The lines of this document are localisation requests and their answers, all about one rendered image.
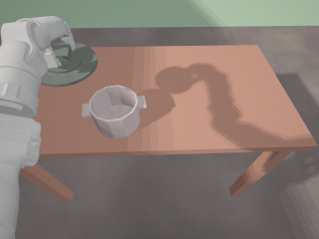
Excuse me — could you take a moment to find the left robot hand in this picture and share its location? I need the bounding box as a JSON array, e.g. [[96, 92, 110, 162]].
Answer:
[[30, 16, 76, 69]]

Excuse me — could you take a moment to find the lid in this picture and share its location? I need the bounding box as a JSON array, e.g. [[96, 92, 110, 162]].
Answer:
[[41, 43, 98, 88]]

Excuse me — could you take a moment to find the robot left forearm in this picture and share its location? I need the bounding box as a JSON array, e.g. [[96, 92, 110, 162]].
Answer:
[[0, 18, 51, 119]]

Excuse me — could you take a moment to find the left robot upper arm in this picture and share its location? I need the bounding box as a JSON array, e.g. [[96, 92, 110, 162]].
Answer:
[[0, 113, 42, 239]]

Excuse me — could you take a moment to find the knob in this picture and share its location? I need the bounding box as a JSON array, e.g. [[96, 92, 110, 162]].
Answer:
[[50, 44, 72, 62]]

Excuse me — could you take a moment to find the pot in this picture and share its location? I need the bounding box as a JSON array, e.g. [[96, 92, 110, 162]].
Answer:
[[82, 85, 147, 139]]

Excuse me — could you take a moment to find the table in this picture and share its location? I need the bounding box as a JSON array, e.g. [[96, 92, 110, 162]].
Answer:
[[19, 45, 318, 202]]

